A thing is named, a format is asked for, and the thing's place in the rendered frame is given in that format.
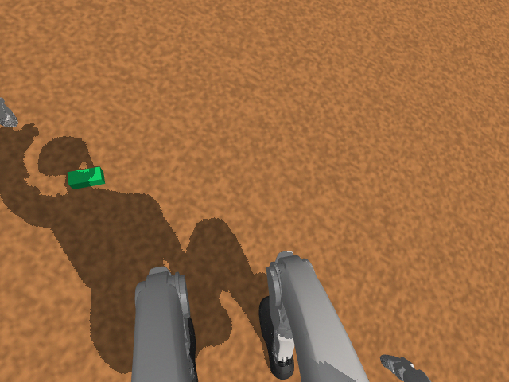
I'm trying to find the right robot hand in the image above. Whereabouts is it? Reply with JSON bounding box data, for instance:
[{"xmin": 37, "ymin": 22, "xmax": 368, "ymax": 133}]
[{"xmin": 380, "ymin": 355, "xmax": 431, "ymax": 382}]

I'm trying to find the small box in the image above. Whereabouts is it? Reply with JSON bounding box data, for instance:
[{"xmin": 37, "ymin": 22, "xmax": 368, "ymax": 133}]
[{"xmin": 68, "ymin": 167, "xmax": 105, "ymax": 189}]

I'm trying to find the left robot hand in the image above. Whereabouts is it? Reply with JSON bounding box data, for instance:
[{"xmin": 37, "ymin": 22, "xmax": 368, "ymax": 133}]
[{"xmin": 0, "ymin": 98, "xmax": 18, "ymax": 127}]

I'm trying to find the right robot foot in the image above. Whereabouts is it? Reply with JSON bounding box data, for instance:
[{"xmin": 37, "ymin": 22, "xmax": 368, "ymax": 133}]
[{"xmin": 259, "ymin": 296, "xmax": 294, "ymax": 380}]

